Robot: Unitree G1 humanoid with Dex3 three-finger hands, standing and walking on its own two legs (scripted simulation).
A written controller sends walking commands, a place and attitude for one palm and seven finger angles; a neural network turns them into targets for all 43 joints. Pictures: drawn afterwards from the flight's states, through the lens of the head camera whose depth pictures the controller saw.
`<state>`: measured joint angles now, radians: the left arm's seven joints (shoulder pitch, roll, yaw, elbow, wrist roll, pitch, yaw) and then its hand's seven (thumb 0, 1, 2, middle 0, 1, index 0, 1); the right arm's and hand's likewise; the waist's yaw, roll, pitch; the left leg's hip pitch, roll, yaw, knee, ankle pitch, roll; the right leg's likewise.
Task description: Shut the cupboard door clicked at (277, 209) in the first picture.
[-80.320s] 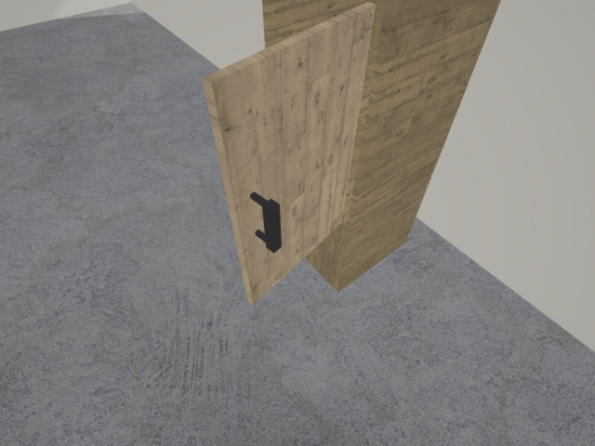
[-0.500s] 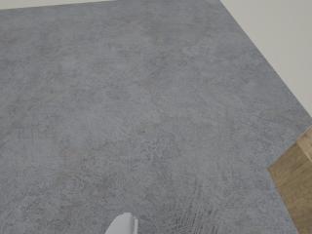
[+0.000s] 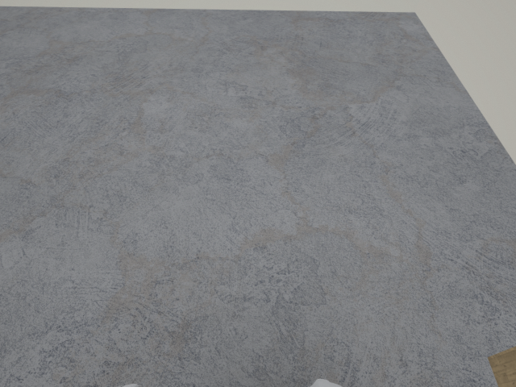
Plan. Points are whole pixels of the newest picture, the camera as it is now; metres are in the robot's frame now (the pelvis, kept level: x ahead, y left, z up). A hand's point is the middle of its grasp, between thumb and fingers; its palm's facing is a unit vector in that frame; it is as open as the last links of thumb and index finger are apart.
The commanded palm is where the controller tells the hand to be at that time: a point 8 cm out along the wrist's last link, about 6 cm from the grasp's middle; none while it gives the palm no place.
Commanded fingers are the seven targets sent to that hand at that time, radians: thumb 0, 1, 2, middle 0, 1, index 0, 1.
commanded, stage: turn to face it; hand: left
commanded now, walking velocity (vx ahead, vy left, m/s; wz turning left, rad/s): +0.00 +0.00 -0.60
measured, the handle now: out of the picture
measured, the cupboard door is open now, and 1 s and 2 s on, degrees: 5 5 5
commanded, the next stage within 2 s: none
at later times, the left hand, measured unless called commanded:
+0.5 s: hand (171, 340) +0.22 +0.19 -0.16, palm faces -0.25 -0.95 -0.21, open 7.4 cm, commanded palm none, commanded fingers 0.00 0.90 0.90 -0.20 -0.30 -0.20 -0.30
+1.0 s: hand (213, 303) +0.30 +0.12 -0.17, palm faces -0.54 -0.82 -0.19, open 7.4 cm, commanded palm none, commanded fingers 0.00 0.90 0.90 -0.20 -0.30 -0.20 -0.30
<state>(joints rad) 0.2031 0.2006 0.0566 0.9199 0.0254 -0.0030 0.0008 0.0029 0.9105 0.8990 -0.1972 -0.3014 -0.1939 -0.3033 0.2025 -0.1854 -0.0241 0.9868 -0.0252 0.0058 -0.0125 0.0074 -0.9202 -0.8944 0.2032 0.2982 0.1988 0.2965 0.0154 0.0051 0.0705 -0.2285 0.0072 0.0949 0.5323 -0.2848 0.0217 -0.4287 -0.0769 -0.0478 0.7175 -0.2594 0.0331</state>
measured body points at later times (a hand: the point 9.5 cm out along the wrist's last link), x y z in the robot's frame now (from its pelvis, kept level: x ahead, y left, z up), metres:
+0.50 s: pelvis +0.08 +0.01 +0.01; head +0.13 +0.01 +0.45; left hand +0.23 +0.24 -0.14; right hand +0.07 -0.25 -0.13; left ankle +0.09 +0.13 -0.73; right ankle +0.05 -0.11 -0.68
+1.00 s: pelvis +0.11 +0.01 -0.01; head +0.16 +0.00 +0.44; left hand +0.33 +0.17 -0.16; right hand +0.04 -0.26 -0.13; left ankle +0.20 +0.10 -0.74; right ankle +0.05 -0.12 -0.73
